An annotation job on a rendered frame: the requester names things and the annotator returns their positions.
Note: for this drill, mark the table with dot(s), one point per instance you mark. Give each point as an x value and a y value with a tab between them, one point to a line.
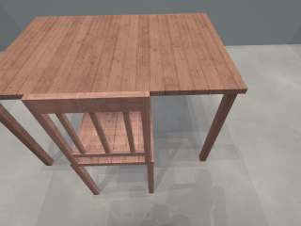
166	54

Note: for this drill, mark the chair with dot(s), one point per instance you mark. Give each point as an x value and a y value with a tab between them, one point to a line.
116	129

